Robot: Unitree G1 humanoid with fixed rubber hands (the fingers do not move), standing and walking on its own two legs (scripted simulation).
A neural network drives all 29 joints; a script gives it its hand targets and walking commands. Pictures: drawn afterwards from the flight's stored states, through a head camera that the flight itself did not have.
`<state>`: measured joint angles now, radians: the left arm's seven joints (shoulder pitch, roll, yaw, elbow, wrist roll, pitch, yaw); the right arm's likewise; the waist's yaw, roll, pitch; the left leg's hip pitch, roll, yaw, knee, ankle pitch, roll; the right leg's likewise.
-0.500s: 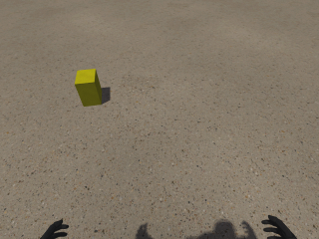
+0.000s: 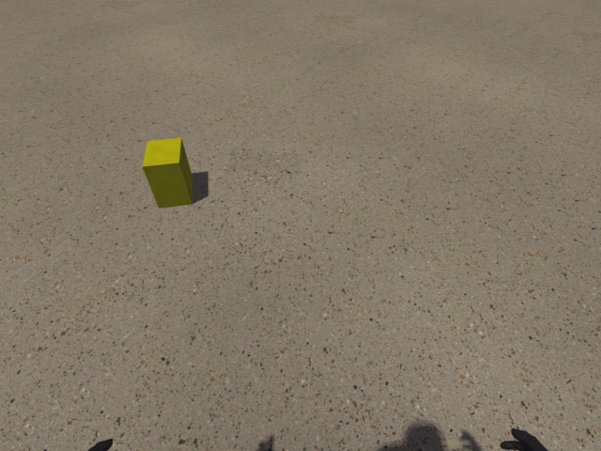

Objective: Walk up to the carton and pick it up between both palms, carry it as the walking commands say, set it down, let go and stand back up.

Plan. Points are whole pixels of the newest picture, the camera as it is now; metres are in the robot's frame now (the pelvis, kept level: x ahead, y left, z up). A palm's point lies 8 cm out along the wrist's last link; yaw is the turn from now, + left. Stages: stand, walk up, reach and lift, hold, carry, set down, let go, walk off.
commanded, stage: stand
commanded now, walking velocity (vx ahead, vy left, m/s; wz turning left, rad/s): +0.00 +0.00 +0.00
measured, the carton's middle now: (170, 173) +1.47 +0.63 -0.65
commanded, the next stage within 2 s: walk up in 1.58 s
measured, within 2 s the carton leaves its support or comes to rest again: neither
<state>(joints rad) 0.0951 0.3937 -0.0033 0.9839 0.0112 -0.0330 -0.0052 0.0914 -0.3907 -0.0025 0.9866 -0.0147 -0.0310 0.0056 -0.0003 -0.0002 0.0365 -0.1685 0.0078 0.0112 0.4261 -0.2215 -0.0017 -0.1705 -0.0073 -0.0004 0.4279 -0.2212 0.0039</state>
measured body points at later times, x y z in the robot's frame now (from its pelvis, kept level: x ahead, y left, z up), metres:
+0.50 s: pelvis +0.00 +0.00 +0.00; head +0.00 +0.00 +0.45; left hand +0.11 +0.32 -0.11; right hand +0.11 -0.32 -0.11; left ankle +0.01 +0.12 -0.74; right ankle +0.01 -0.12 -0.74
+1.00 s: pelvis +0.01 +0.00 +0.01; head +0.01 +0.00 +0.45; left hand +0.11 +0.32 -0.11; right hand +0.11 -0.32 -0.11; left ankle +0.01 +0.12 -0.74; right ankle +0.01 -0.12 -0.74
